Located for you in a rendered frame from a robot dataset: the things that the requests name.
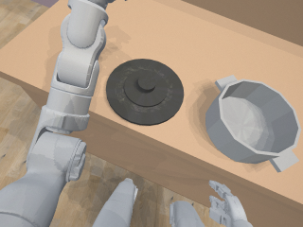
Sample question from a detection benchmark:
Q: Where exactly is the table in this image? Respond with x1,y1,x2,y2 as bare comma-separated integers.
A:
0,0,303,227

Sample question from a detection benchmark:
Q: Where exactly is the robot right hand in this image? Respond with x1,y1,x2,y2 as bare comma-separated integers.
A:
208,180,248,227

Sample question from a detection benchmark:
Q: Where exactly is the left robot thigh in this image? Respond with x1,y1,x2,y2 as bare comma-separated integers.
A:
92,181,138,227

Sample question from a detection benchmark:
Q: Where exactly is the robot left forearm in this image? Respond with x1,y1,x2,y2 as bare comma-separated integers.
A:
26,0,109,169

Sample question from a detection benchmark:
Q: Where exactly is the robot left shin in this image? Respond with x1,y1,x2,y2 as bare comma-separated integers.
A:
124,178,134,183

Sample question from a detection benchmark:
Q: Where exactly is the robot left upper arm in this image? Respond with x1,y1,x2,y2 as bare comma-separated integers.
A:
0,131,87,227

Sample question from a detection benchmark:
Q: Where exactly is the knob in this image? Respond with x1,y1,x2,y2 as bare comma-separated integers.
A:
137,75,156,93

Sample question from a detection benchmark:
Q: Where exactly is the lid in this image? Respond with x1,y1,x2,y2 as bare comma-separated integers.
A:
106,59,185,126

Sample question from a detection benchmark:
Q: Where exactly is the robot left hand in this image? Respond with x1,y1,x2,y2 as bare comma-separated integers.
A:
88,0,127,10

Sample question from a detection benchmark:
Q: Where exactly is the pot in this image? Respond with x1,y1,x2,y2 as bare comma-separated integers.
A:
205,75,301,173

